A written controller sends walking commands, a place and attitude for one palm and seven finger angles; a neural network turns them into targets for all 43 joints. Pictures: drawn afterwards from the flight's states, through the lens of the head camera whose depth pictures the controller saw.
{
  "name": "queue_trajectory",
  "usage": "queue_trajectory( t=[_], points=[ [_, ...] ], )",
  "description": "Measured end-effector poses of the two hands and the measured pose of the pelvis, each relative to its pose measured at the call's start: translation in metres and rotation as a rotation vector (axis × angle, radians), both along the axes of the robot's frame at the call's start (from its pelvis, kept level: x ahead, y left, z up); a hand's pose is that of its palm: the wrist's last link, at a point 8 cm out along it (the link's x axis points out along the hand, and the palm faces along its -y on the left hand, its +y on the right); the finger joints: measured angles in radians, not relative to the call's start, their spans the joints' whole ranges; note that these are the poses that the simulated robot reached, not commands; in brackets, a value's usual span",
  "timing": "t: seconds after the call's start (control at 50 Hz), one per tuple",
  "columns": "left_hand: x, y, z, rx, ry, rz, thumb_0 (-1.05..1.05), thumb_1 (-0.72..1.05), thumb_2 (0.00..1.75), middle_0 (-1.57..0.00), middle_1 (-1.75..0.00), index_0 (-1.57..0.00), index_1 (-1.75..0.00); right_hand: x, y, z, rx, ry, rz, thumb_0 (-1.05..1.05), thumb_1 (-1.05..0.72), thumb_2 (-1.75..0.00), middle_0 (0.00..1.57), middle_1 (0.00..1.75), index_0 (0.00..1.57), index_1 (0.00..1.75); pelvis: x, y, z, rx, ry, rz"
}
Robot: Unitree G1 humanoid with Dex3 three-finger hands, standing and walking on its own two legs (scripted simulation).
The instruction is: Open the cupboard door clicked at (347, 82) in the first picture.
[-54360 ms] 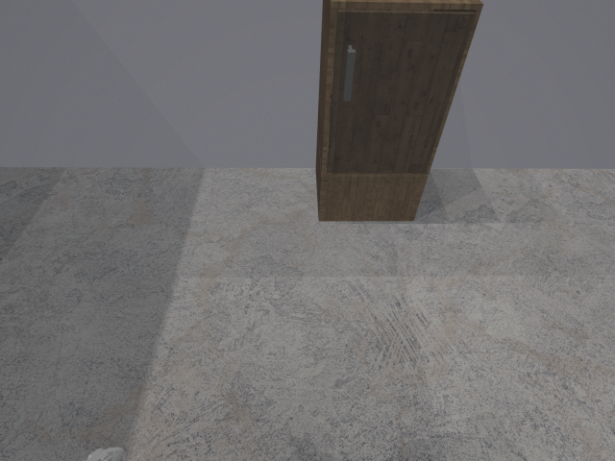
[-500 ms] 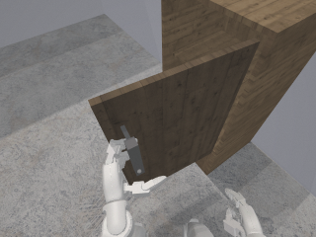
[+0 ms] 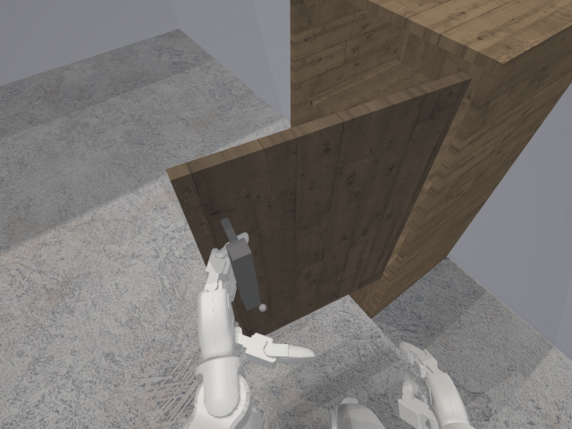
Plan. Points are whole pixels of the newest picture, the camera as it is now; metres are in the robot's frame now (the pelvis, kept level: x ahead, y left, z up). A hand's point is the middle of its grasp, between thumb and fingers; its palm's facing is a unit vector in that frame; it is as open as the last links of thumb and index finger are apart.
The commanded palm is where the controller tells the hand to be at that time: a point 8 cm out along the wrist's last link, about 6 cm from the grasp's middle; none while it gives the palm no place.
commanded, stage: slide the hand sideways off the handle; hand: left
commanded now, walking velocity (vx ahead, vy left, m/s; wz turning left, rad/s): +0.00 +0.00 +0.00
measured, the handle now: (239, 266) +0.33 +0.09 +0.04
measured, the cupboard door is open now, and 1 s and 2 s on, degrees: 80 85 85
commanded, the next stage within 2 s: draw the hand back to the body in 1.16 s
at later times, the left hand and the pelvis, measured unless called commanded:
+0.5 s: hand (253, 353) +0.21 +0.05 +0.05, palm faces -0.17 -0.99 +0.00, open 16.2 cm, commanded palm +0.19 +0.11 +0.04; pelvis +0.00 +0.01 -0.02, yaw +0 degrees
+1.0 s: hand (211, 376) +0.19 +0.10 +0.04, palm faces -0.13 -0.99 -0.02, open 16.1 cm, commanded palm +0.16 +0.17 +0.04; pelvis +0.00 +0.00 -0.02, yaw -1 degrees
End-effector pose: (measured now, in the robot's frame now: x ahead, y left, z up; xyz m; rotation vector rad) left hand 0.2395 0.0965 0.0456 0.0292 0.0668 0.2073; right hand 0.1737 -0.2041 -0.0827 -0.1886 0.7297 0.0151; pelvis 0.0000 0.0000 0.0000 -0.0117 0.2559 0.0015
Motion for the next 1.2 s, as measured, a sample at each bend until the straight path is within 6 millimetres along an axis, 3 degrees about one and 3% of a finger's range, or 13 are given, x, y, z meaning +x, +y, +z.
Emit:
queue_trajectory(
  t=[0.14,0.2,0.42,0.62,0.94,1.1,1.2],
  points=[
    [-0.019,0.009,0.000,0.014,-0.006,-0.367,-0.01,-0.50,0.31,-0.20,-0.37,-0.13,-0.43,-0.001,-0.006,0.000,-0.018,-0.017,0.002,0.01,-0.91,-0.90,0.20,0.30,0.21,0.30,-0.001,0.003,-0.004,0.001,-0.008,0.016],
    [-0.026,0.008,0.000,-0.041,-0.002,-0.442,-0.01,-0.50,0.31,-0.16,-0.34,-0.12,-0.38,-0.001,-0.008,0.001,-0.025,-0.040,-0.020,0.01,-0.91,-0.90,0.20,0.30,0.20,0.30,-0.002,0.006,-0.006,-0.001,-0.010,0.011],
    [-0.032,0.007,-0.001,-0.055,-0.030,-0.384,-0.01,-0.50,0.30,-0.15,-0.31,-0.18,-0.32,0.004,-0.002,0.003,-0.019,-0.075,-0.026,0.01,-0.91,-0.90,0.20,0.30,0.20,0.30,-0.003,0.009,-0.016,0.008,0.014,-0.007],
    [-0.046,0.027,0.002,-0.031,0.006,-0.364,-0.01,-0.50,0.31,-0.16,-0.31,-0.19,-0.32,0.002,0.000,0.003,-0.006,-0.064,-0.028,0.01,-0.91,-0.90,0.20,0.30,0.20,0.30,0.000,0.007,-0.015,0.003,0.008,-0.007],
    [-0.060,0.052,0.000,-0.020,0.027,-0.354,-0.01,-0.50,0.31,-0.17,-0.31,-0.21,-0.33,0.007,-0.021,0.001,-0.041,-0.080,-0.068,0.01,-0.91,-0.90,0.20,0.30,0.20,0.30,0.003,-0.001,-0.021,0.002,0.025,-0.010],
    [-0.075,0.079,0.000,-0.004,0.037,-0.295,-0.01,-0.50,0.31,-0.16,-0.30,-0.18,-0.31,0.012,-0.024,0.002,-0.047,-0.098,-0.078,0.01,-0.91,-0.90,0.20,0.30,0.20,0.30,0.002,-0.003,-0.023,-0.003,0.023,-0.006],
    [-0.083,0.086,0.001,-0.017,0.022,-0.322,-0.01,-0.50,0.31,-0.15,-0.30,-0.16,-0.30,0.014,-0.023,0.001,-0.055,-0.118,-0.075,0.01,-0.91,-0.90,0.20,0.30,0.20,0.30,-0.001,-0.001,-0.026,-0.010,0.024,-0.002]
  ],
)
